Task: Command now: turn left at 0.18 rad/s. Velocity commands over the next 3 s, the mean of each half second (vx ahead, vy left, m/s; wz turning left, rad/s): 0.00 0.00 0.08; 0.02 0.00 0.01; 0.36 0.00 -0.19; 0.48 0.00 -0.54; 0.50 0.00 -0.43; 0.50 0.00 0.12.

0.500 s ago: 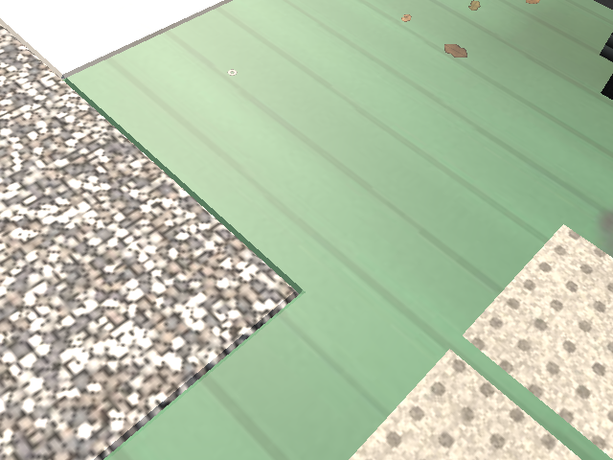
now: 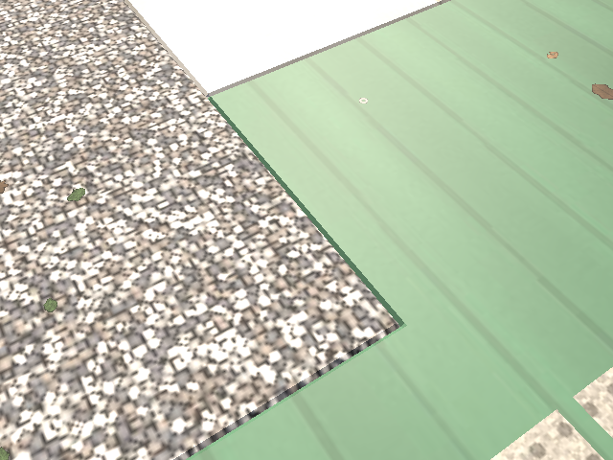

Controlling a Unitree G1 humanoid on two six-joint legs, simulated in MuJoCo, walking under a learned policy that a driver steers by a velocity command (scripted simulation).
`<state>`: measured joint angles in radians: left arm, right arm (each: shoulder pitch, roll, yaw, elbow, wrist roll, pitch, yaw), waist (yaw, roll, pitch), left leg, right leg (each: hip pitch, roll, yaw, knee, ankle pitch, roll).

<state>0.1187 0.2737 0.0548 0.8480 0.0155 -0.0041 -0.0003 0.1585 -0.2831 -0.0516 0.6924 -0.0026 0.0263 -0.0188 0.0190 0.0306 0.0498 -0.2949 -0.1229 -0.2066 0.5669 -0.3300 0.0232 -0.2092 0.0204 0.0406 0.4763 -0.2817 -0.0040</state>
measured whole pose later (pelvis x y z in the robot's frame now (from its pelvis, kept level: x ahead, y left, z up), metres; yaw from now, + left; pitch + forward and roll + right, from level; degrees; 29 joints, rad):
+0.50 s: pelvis +0.01 +0.01 +0.00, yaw +1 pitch -2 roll +0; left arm 0.17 0.27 0.00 0.94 0.01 -0.01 0.01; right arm 0.18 -0.26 -0.05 0.89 0.00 0.01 -0.02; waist 0.03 0.00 0.06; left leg -0.18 -0.06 -0.13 0.50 -0.28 0.01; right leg -0.14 0.00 0.03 0.47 -0.30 0.02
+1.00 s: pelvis +0.01 +0.00 +0.00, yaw +0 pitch -2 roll +0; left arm 0.28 0.25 -0.03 1.02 -0.01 -0.02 0.02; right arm 0.19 -0.24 -0.04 1.02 0.02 0.01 -0.02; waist 0.03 -0.01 0.03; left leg -0.20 -0.06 -0.12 0.55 -0.34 0.03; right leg -0.17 0.00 0.04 0.54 -0.38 0.00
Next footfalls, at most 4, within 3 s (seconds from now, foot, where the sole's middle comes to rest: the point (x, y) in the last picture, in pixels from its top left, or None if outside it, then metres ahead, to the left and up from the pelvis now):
1.72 right None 0.46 -0.09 -0.77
2.22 left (335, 327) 0.78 -0.01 -0.77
2.70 right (483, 308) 0.83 -0.37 -0.77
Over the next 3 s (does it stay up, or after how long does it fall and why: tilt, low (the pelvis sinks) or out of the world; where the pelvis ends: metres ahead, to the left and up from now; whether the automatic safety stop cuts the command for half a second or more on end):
stays up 0.88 -0.29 0.01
